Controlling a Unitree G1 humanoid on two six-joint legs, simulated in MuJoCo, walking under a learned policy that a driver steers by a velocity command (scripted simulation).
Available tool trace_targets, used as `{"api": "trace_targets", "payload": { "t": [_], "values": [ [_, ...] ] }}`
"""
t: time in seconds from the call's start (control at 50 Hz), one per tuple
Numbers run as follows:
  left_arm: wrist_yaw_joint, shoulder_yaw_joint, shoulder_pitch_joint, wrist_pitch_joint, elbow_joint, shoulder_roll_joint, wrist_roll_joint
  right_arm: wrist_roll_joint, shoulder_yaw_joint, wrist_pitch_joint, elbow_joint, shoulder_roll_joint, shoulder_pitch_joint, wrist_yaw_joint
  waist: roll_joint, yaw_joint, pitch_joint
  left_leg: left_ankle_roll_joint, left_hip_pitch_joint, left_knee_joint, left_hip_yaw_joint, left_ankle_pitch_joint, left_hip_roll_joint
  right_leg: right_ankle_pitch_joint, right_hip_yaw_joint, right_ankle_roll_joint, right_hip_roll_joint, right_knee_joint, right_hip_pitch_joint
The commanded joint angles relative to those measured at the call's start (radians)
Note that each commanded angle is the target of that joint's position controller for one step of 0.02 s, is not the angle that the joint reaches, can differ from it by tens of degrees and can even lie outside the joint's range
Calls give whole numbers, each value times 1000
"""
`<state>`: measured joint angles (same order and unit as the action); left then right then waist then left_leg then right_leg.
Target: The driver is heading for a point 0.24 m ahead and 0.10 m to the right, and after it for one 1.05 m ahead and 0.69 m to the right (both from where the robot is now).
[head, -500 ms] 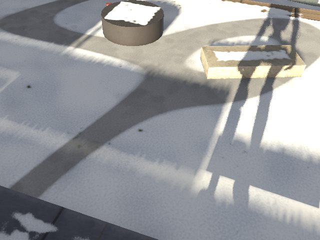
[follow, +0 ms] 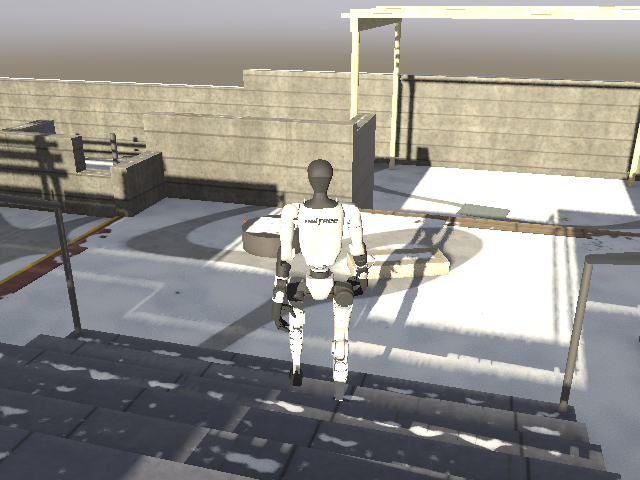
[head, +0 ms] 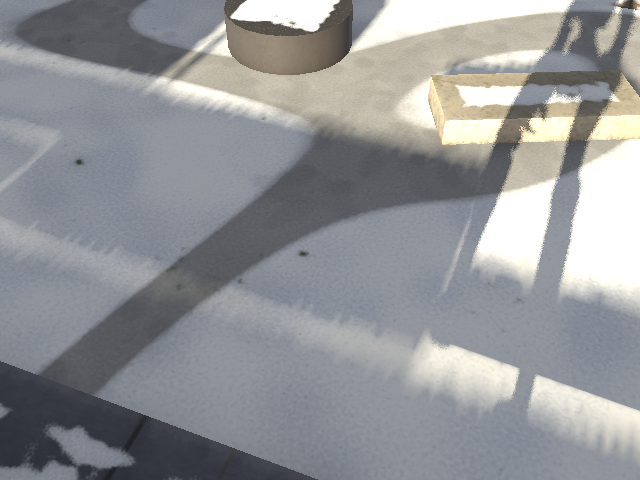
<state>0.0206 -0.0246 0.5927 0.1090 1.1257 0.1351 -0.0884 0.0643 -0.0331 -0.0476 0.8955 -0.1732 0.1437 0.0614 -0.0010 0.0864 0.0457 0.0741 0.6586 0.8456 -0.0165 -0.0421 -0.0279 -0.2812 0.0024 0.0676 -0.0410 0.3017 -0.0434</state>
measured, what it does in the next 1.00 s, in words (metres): goes down, turning right: left foot, then right foot 0.14 m lower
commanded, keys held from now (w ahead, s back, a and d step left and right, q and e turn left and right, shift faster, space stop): w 0.02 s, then e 0.98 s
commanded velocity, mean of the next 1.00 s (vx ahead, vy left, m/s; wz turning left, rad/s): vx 0.11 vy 0.00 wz -0.45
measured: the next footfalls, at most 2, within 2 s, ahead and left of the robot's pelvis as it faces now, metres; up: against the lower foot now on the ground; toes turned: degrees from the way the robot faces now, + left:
left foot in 0.14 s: +0.17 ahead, +0.15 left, +0.00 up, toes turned +4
right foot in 0.74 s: +0.30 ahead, -0.23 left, -0.14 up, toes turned -27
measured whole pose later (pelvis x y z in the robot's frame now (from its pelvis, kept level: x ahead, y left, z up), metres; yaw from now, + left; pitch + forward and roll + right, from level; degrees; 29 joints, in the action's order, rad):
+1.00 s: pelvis +0.28 -0.10 -0.16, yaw -28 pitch +5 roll +0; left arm 0.05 -0.05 0.35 0.10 0.84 0.23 -0.05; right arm 0.07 -0.01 -0.07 0.77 -0.23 0.14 -0.02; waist -0.01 0.01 0.04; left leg -0.06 0.85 1.40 -0.01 -0.27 -0.08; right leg -0.21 0.01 0.08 -0.04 0.54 -0.41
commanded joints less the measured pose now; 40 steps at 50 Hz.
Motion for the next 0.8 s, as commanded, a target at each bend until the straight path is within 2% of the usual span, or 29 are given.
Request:
{"api": "trace_targets", "payload": {
  "t": [0.02,0.04,0.06,0.1,0.12,0.14,0.16,0.18,0.2,0.22,0.24,0.26,0.28,0.32,0.36,0.4,0.42,0.46,0.5,0.52,0.54,0.58,0.64,0.68,0.72,0.74,0.76,0.78,0.8],
  "values": [
    [9,13,20,43,-33,65,9,3,9,-17,-74,-45,-98,1,72,-1,-153,20,-26,-43,-19,0,-30,-6,172,193,262,-163,-165],
    [-18,-19,-8,-7,-70,153,109,-45,0,-3,-146,-62,-275,-19,50,17,-208,-32,-1,-158,-68,-19,17,112,178,128,232,-126,-112],
    [-5,15,106,16,5,76,-3,2,17,-22,-96,-12,-149,-12,98,13,-83,-9,-118,-81,13,0,-39,247,182,167,264,-27,-89],
    [-3,-16,53,21,-13,129,11,10,-6,-42,-87,-60,-102,-9,111,-25,-92,1,-212,-142,-80,-133,27,521,173,165,248,91,-111],
    [-4,-36,0,16,-37,187,37,-7,-30,-49,-89,-102,-92,-11,67,-64,-56,11,-396,-329,-151,-98,88,604,147,153,184,190,-176],
    [7,-43,-11,18,-50,210,-3,-36,-45,-65,-75,-133,14,-31,50,-116,41,64,-680,-328,-91,114,50,660,121,103,129,367,-307],
    [14,-11,53,27,-86,58,-17,-19,-67,-81,-30,-223,293,-61,-162,-176,351,337,-1177,-227,200,581,-247,165,29,-11,2,779,-579],
    [21,-6,13,46,-122,4,40,37,-58,-80,31,-192,537,-49,-214,-246,417,495,-1211,-416,554,637,-496,-471,71,-31,-76,1085,-745],
    [8,-32,-235,45,-211,65,94,71,-88,-95,39,-207,450,-52,-60,-261,17,408,-883,-471,500,493,-494,-368,160,-16,-12,1147,-921],
    [-9,-38,-280,26,-221,80,81,20,-89,-91,16,-197,309,-52,-25,-182,-37,341,-680,-490,322,438,-453,-291,98,-17,74,1128,-851],
    [-21,-44,-190,3,-187,66,41,-26,-68,-78,-27,-111,177,-51,-1,-95,6,292,-544,-491,182,436,-377,-226,72,-24,117,1072,-711],
    [-22,-27,-166,-10,-176,3,14,-28,-46,-76,-55,-29,107,-57,-27,-65,-34,242,-406,-512,78,477,-321,-140,69,-26,143,1019,-610],
    [-10,-19,-170,-21,-178,-38,7,-16,-41,-74,-74,-17,85,-63,-58,-52,-58,212,-303,-526,-3,440,-273,-75,36,-40,132,1017,-542],
    [26,-25,-160,-25,-188,-14,21,24,-41,-80,-87,-25,60,-75,-56,-40,-44,190,-225,-524,-89,353,-238,97,3,-43,130,957,-500],
    [66,-21,-134,-18,-192,0,12,61,-38,-82,-72,-48,78,-85,-46,-31,-37,185,-179,-457,-117,357,-251,262,9,-29,137,974,-471],
    [58,-28,-241,-17,-270,57,10,45,-37,-83,-64,-74,84,-90,-60,-48,-20,176,-247,-408,-113,386,-281,264,17,-39,160,907,-519],
    [49,-31,-315,-22,-308,72,-9,26,-38,-89,-54,-87,128,-102,-56,-90,-8,181,-358,-379,-116,351,-275,324,12,-45,177,812,-617],
    [21,-16,-462,-53,-360,45,-23,21,-6,-93,41,2,353,-137,-52,-200,-26,153,-662,-290,10,206,-377,488,112,-70,257,580,-930],
    [18,-3,-595,-63,-415,12,-36,23,5,-79,85,-5,507,-154,-90,-261,-29,155,-699,-244,92,126,-404,445,60,-76,242,474,-1022],
    [21,-4,-624,-65,-426,16,-42,30,11,-70,79,-5,516,-150,-98,-265,-29,156,-653,-241,111,89,-418,421,30,-70,233,458,-1007],
    [42,6,-573,-74,-364,24,-27,36,24,-65,42,11,430,-151,-16,-251,-68,81,-481,-250,18,-222,-343,641,8,-61,241,209,-857],
    [46,-19,-513,-86,-341,73,-3,65,8,-66,22,-80,335,-91,-85,-182,-90,71,-138,-297,-18,-439,-350,658,-77,-33,161,358,-458],
    [45,-39,-613,-91,-357,131,-25,5,-13,-76,72,-109,381,-109,-74,-232,-174,23,-332,-218,28,-498,-414,455,-49,-10,178,144,-549],
    [41,-21,-647,-87,-344,90,-21,7,-25,-45,140,-118,473,-136,-75,-283,-188,-1,-484,-201,77,-510,-452,442,-23,15,194,-6,-551],
    [32,-61,-509,-56,-295,162,7,42,-24,-17,166,-120,444,-126,-28,-205,-130,-45,-472,-38,2,-508,-404,607,-68,70,171,-78,-311],
    [24,-103,-322,-24,-225,235,32,38,-19,1,161,-115,389,-101,63,-98,-15,-107,-332,231,-148,-540,-271,740,-113,82,132,-126,58],
    [14,-140,-231,-14,-217,349,24,53,6,16,132,-46,406,-71,162,-72,209,-153,-104,516,-207,-755,-166,1017,-35,118,173,167,464],
    [1,-159,-75,-6,-236,467,26,15,22,7,35,25,417,-54,284,-75,473,-195,49,866,-184,-879,-86,1371,179,264,343,365,763],
    [8,-157,15,-4,-219,413,19,-38,14,-23,-60,-42,236,-49,253,45,424,-201,279,1067,-98,-899,-44,1215,337,316,435,264,751]
  ]
}}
